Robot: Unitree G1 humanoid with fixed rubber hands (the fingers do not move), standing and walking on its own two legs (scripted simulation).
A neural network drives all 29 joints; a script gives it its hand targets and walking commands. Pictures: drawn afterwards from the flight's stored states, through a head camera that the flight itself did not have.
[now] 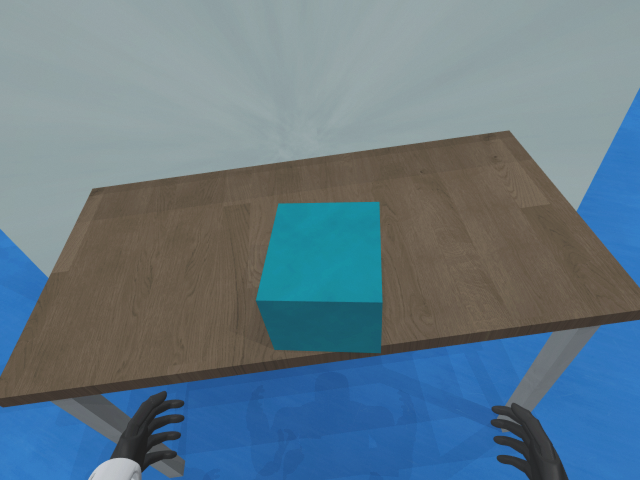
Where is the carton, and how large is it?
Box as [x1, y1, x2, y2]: [256, 202, 381, 352]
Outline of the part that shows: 378,202 278,204 256,297 258,307 274,349 380,352 381,270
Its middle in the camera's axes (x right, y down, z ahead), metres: +0.01 +0.06 +0.64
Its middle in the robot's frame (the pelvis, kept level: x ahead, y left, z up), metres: +0.43 +0.03 -0.03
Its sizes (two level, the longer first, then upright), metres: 0.198 0.171 0.141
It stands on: a table, 0.68 m high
